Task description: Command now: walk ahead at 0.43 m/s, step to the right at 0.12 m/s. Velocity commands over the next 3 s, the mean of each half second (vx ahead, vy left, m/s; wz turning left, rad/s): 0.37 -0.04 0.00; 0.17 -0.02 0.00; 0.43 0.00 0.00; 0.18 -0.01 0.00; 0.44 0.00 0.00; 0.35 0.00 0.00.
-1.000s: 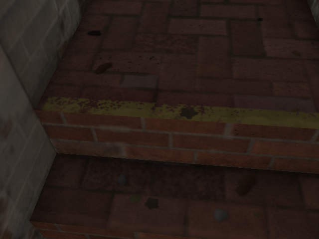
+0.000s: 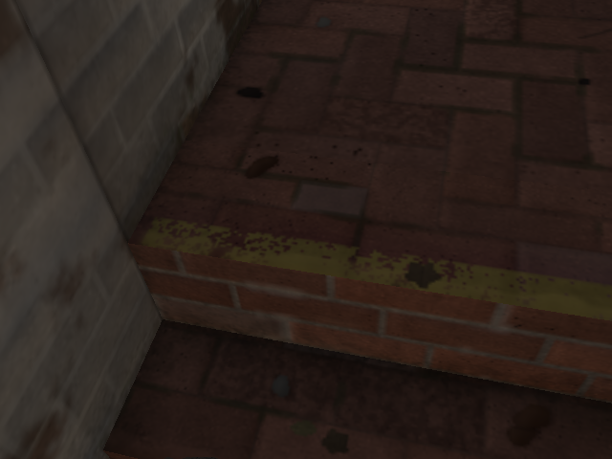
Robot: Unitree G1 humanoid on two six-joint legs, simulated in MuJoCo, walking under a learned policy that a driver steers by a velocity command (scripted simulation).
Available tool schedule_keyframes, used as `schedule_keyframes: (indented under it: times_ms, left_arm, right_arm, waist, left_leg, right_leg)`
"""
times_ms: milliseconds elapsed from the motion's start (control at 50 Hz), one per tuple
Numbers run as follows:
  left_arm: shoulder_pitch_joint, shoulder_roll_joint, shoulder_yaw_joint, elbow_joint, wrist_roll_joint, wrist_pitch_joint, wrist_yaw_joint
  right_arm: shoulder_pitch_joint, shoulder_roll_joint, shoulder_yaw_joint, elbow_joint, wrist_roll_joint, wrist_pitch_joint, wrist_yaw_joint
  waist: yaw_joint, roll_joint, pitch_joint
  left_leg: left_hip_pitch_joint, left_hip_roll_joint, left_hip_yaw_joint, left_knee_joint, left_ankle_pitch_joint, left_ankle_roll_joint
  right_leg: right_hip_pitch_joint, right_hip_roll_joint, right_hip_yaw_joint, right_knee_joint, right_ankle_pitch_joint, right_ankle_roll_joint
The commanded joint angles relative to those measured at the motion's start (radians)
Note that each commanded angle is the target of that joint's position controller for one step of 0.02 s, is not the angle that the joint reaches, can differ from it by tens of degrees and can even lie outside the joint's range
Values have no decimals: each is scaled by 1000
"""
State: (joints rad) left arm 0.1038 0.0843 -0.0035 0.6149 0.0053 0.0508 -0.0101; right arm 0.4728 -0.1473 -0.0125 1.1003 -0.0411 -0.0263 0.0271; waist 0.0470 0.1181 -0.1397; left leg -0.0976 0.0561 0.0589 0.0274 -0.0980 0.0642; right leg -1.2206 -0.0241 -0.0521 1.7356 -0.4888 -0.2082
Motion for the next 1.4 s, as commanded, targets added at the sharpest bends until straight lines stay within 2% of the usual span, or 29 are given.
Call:
schedule_keyframes:
  times_ms: [20,100,120,140,160,180,220,240,320,380,400,460,480,520,560,580,640,660,680,740,780,800,880,1020,1080,1100,1160,1260,1400]
  left_arm:
    - [124,-63,-22,49,-16,-49,106]
    - [309,274,69,133,29,-31,124]
    - [699,202,13,103,128,42,9]
    - [593,269,48,180,107,33,-56]
    - [448,281,40,229,69,31,-98]
    - [61,273,112,200,28,-47,51]
    - [110,117,50,301,54,-104,99]
    - [-20,-46,-44,265,22,-138,-40]
    - [-164,236,21,160,-6,-184,-89]
    - [87,162,-9,242,-32,-166,-74]
    - [133,248,64,261,31,-162,74]
    - [317,249,53,356,-45,-123,-118]
    - [210,185,73,305,-11,-158,25]
    - [316,27,50,262,-28,-194,60]
    - [263,195,73,231,-32,-64,-72]
    - [150,59,71,230,-3,-129,10]
    - [126,72,41,199,2,-97,48]
    - [130,182,29,65,-62,-38,-29]
    - [39,88,51,127,6,-67,36]
    - [-27,162,-11,-44,-15,-6,-1]
    - [-210,49,8,-58,17,-78,70]
    - [-97,129,-39,-93,-46,-22,18]
    - [-161,163,-47,-142,0,29,-43]
    - [37,182,-46,-72,41,0,-67]
    - [646,442,48,213,55,-50,-59]
    - [756,476,74,252,58,-74,-65]
    - [510,288,40,341,-13,-129,-131]
    - [258,171,5,419,44,-133,-133]
    - [638,138,-25,579,107,-186,-98]
  right_arm:
    - [-91,-257,-74,-146,79,-60,-176]
    - [-204,-203,-77,-292,79,-64,-78]
    - [-154,-168,-107,-145,-65,39,130]
    - [-390,-30,-73,-261,-30,69,151]
    - [-344,38,-40,-264,-23,59,123]
    - [-435,212,17,-467,-68,-6,-11]
    - [-287,126,13,-437,-54,-5,-64]
    - [-191,-46,-6,-332,66,18,-10]
    - [-242,-184,-37,-374,4,32,25]
    - [-366,-96,-30,-371,-38,70,31]
    - [-295,15,-4,-383,63,31,-63]
    - [-360,-80,-12,-369,50,12,20]
    - [-58,-61,-29,-308,47,-31,-66]
    - [-18,-154,-34,-175,44,-42,-118]
    - [-194,-202,-82,-299,-48,1,56]
    - [-178,-130,-59,-277,-25,-16,-75]
    - [-176,-131,-35,-256,-19,-62,-136]
    - [-382,-66,-2,-343,39,-54,19]
    - [-170,-182,-69,-269,-7,-75,-86]
    - [-100,-164,-35,-234,-46,-62,10]
    - [67,-279,-112,-194,-33,-97,-132]
    - [159,-106,-16,-93,-66,-86,-28]
    - [12,-239,-46,-102,-151,-51,28]
    - [-194,-370,-79,-149,20,-64,85]
    - [-233,-152,-34,-233,-125,-39,135]
    - [-254,-114,-40,-221,-64,-15,136]
    - [-364,-102,-43,-244,-1,-48,62]
    - [-429,-83,8,-258,12,-71,56]
    - [-920,-70,72,-580,30,-13,12]
  waist:
    - [60,-57,17]
    - [112,-212,-211]
    - [362,-175,-127]
    - [284,-299,89]
    - [131,-337,122]
    - [-82,-206,80]
    - [-148,-21,103]
    - [-145,-172,214]
    - [-224,-137,40]
    - [-138,-211,70]
    - [-151,-231,53]
    - [-76,-124,-90]
    - [-218,-374,-64]
    - [-9,144,-13]
    - [-144,109,-148]
    - [-64,-317,64]
    - [-29,-195,162]
    - [31,319,-116]
    - [-79,-106,107]
    - [-137,51,-45]
    - [-175,-158,190]
    - [-156,68,-50]
    - [-48,-38,50]
    - [104,163,-147]
    - [181,-391,-324]
    - [232,-495,-203]
    - [21,-455,83]
    - [-120,-158,206]
    - [12,-169,148]
  left_leg:
    - [-168,208,99,48,1344,145]
    - [-235,36,114,916,1238,136]
    - [-670,-133,-272,1490,411,241]
    - [-1087,-181,-473,1935,376,309]
    - [-1241,-198,-497,2121,312,339]
    - [-945,-203,-333,2096,79,154]
    - [-946,-200,-238,2206,-2,39]
    - [-1214,-153,-346,2091,76,111]
    - [-457,20,-40,1496,77,40]
    - [-427,70,-41,1127,148,-15]
    - [-390,-39,102,868,-156,38]
    - [-405,-80,85,446,179,-15]
    - [-135,-69,120,204,153,5]
    - [157,298,-262,452,1484,226]
    - [281,341,-404,495,1001,379]
    - [18,312,-200,366,678,244]
    - [-164,246,-124,294,508,150]
    - [-92,219,-215,375,430,211]
    - [-3,289,-142,287,431,216]
    - [128,292,-300,320,194,233]
    - [146,356,-279,181,-38,153]
    - [164,323,-403,200,-381,177]
    - [-219,290,-265,-1,-637,168]
    - [-25,330,-105,152,847,258]
    - [-711,-1,-104,995,325,144]
    - [-981,-127,-362,1519,301,172]
    - [-1352,-210,-392,2095,73,182]
    - [-1465,-85,-256,2262,75,188]
    - [-1457,80,-5,1999,-56,166]
  right_leg:
    - [558,138,-211,-178,-74,54]
    - [781,11,525,-946,-611,-93]
    - [760,-87,1114,-1294,-368,-231]
    - [723,-145,1122,-1235,-441,-163]
    - [645,-114,951,-1169,-523,-114]
    - [642,-102,720,-1168,-492,-42]
    - [569,-75,578,-1172,-309,-13]
    - [502,6,383,-1201,-279,11]
    - [156,-6,162,-1353,54,35]
    - [477,-149,254,-1360,199,-73]
    - [719,-59,223,-1326,275,-84]
    - [1300,-97,168,-1043,1327,-21]
    - [1149,-9,80,-851,1154,26]
    - [621,99,159,-375,6,219]
    - [115,180,265,418,-80,232]
    - [298,107,305,123,29,213]
    - [351,98,233,31,121,205]
    - [226,67,197,379,-144,238]
    - [123,91,197,301,-11,186]
    - [-233,86,205,566,-207,186]
    - [-351,-35,151,445,-53,157]
    - [-458,-23,219,607,-158,103]
    - [-295,-66,78,244,-64,23]
    - [249,140,-59,-347,-318,78]
    - [930,-35,882,-1076,-133,-167]
    - [987,-91,1153,-1169,-267,-102]
    - [968,-67,758,-1063,-147,-48]
    - [741,-101,649,-1151,-80,34]
    - [796,-102,364,-1396,276,52]
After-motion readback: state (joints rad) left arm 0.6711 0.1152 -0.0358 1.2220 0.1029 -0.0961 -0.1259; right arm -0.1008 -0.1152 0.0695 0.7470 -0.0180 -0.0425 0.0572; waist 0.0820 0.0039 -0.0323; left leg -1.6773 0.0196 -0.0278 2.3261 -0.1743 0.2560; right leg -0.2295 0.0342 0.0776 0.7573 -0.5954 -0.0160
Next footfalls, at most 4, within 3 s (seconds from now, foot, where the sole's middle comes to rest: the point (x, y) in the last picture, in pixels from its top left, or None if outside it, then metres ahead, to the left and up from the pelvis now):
0.04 right None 0.12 -0.13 -0.59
0.48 left None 0.20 0.12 -0.59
1.04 right None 0.31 -0.26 -0.38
1.52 left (377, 208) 0.66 -0.03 -0.17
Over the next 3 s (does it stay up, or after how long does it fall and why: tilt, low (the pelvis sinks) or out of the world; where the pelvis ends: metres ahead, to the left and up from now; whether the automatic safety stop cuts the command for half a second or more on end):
stays up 1.05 -0.20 0.61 its command is cut before an obstacle after 0.3 s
